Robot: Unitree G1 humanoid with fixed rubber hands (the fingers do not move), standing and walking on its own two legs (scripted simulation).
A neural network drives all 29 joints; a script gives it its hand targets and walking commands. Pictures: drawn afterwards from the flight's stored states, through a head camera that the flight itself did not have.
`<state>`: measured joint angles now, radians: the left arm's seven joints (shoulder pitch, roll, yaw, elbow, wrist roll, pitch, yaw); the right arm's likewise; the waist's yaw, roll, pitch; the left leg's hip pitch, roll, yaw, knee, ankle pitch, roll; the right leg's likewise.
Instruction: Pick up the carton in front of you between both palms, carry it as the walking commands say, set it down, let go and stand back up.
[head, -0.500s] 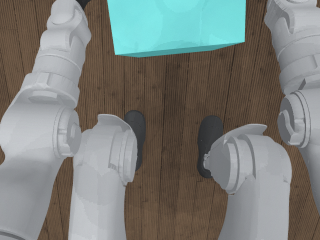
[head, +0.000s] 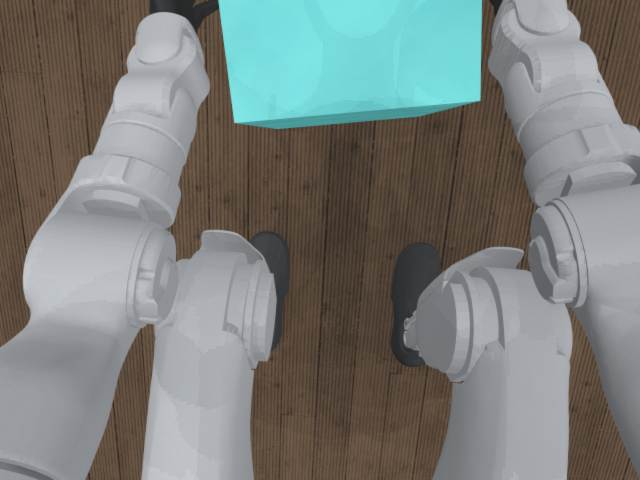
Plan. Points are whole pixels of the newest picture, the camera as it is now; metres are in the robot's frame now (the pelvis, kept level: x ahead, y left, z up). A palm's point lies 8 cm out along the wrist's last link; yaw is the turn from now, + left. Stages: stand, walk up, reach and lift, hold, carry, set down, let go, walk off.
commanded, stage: reach and lift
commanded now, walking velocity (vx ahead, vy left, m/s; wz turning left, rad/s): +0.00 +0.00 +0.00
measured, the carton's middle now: (344, 24) +0.54 +0.01 -0.25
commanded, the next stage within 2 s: none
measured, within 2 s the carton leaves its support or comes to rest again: leaves its support in 0.32 s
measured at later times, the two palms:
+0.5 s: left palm out of the picture +0.52 +0.15 -0.11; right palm out of the picture +0.54 -0.15 -0.12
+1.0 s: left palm out of the picture +0.48 +0.15 +0.07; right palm out of the picture +0.49 -0.15 +0.07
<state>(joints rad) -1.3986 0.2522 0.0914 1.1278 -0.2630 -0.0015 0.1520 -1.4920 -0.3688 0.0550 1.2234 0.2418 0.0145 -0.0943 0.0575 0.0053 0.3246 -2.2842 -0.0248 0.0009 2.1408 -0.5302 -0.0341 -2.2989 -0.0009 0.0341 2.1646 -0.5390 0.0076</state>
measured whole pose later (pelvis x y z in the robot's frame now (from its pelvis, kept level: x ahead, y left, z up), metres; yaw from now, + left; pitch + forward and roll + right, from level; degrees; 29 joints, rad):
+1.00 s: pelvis +0.01 +0.00 +0.12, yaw -2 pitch +43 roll +1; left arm -0.95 -0.04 0.51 0.61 0.20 0.39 0.04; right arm -1.02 0.00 -0.42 0.72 -0.23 0.37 -0.05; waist 0.03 -0.01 -0.20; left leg -1.99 -0.05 -0.04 1.73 -0.49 -0.04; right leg -2.00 0.05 0.04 1.74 -0.48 0.02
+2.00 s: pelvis +0.10 +0.00 +0.38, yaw -2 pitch +7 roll +0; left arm -0.31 -0.15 0.31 0.44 0.22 0.47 0.01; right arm -0.30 0.15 -0.29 0.45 -0.22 0.46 -0.03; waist 0.01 0.00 -0.11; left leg -0.48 -0.02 -0.06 0.66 -0.30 -0.01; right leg -0.49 0.03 0.06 0.66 -0.30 0.00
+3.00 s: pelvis +0.11 +0.00 +0.41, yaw -2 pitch -6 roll +0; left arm -0.27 -0.15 0.23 0.28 0.28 0.67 -0.02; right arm -0.26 0.15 -0.23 0.28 -0.28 0.67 0.01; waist 0.00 0.00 0.03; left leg -0.08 -0.02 -0.07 0.37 -0.20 -0.01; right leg -0.08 0.02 0.06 0.38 -0.20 0.00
